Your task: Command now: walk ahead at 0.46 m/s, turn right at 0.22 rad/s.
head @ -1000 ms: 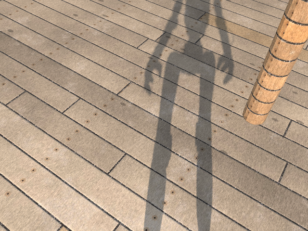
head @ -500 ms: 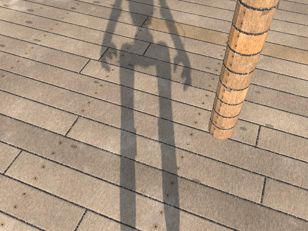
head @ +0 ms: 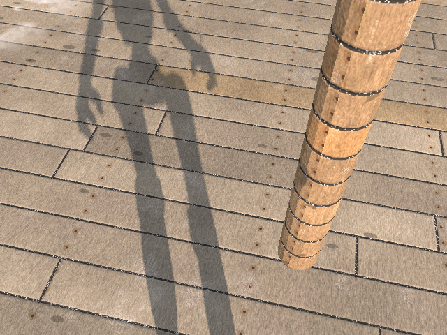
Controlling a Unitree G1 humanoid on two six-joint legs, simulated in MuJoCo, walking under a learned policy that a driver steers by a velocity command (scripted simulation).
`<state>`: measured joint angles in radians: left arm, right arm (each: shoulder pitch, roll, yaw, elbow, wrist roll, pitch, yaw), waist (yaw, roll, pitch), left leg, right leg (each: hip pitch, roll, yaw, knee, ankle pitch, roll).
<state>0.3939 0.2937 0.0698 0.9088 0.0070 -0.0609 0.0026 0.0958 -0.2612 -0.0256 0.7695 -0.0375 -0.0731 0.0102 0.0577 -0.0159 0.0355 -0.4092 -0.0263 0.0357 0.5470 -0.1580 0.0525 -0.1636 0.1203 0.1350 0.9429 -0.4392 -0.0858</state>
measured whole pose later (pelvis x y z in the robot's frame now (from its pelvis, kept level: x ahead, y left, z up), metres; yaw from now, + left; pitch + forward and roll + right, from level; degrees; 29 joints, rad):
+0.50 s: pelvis +0.16 -0.01 +0.01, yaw -1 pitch -1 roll +1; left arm 0.15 0.17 0.00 0.93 0.02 -0.05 0.03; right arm 0.31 -0.20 -0.01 1.02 0.00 -0.01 -0.03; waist -0.04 0.01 0.05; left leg -0.16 -0.01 0.02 0.60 -0.49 0.03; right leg -0.32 0.04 -0.04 0.48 -0.16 -0.07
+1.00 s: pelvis +0.18 -0.01 +0.01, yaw -1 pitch -2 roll +0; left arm 0.29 0.17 0.01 1.11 0.01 -0.01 0.04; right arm 0.34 -0.16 0.01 1.13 -0.01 0.01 -0.05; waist 0.00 0.00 0.03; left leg -0.08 0.01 0.01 0.42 -0.31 0.00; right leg -0.23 0.06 -0.04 0.40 -0.14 -0.06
